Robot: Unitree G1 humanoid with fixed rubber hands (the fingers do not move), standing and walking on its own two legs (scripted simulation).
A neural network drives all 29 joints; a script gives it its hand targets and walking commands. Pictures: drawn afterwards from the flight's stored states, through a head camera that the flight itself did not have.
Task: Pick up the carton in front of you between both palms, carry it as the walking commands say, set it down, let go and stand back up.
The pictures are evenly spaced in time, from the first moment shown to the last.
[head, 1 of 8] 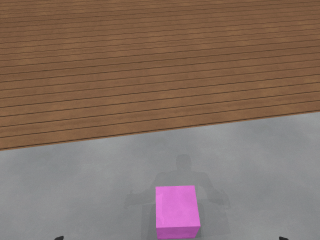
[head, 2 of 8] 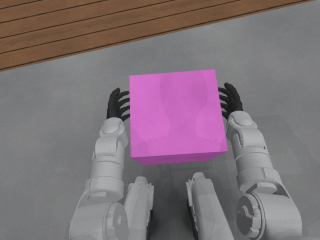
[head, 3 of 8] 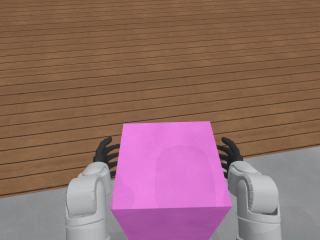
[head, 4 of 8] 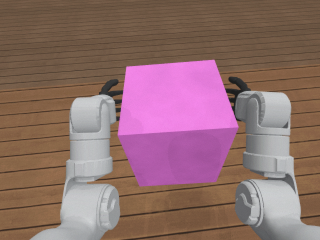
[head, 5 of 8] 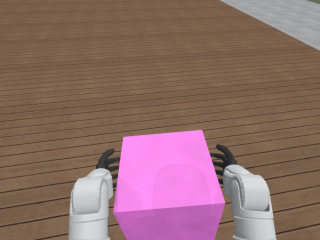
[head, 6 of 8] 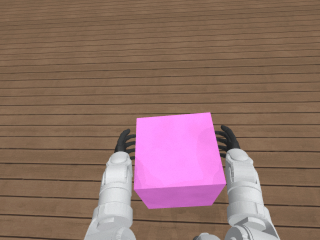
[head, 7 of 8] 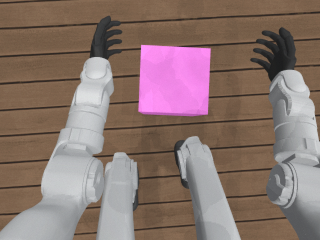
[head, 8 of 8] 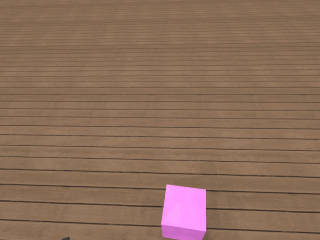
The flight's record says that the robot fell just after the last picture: no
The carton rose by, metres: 1.23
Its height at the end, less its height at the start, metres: +0.49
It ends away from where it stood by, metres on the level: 5.18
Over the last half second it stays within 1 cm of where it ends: yes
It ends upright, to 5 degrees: yes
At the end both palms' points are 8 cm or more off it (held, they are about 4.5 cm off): yes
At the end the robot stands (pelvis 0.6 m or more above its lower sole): yes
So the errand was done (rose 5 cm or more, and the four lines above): yes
